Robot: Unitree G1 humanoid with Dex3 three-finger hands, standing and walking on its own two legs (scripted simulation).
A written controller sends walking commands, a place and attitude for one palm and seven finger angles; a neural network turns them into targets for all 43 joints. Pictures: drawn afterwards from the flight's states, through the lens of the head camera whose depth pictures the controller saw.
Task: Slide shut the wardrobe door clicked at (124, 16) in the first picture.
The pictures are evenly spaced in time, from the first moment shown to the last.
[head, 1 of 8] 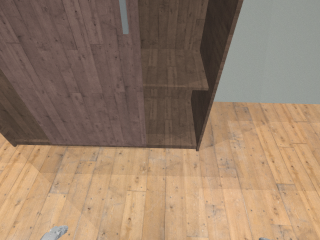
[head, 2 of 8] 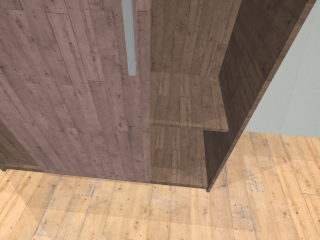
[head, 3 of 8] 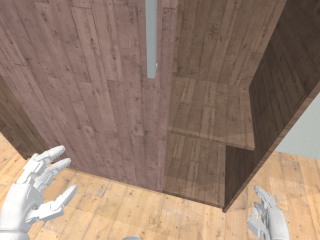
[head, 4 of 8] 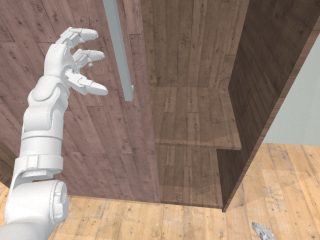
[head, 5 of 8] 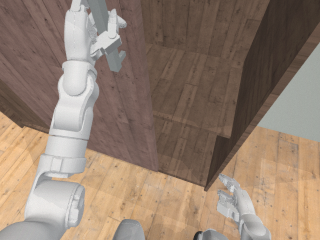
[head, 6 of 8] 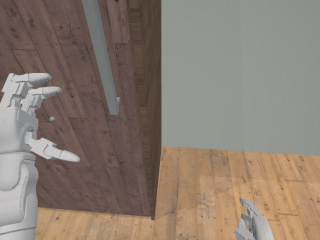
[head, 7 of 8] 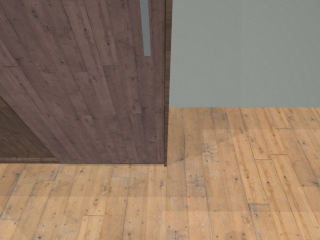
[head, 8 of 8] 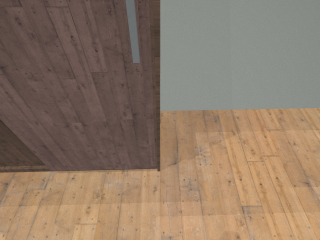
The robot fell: no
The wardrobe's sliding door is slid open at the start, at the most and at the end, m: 0.37 0.37 0.01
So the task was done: yes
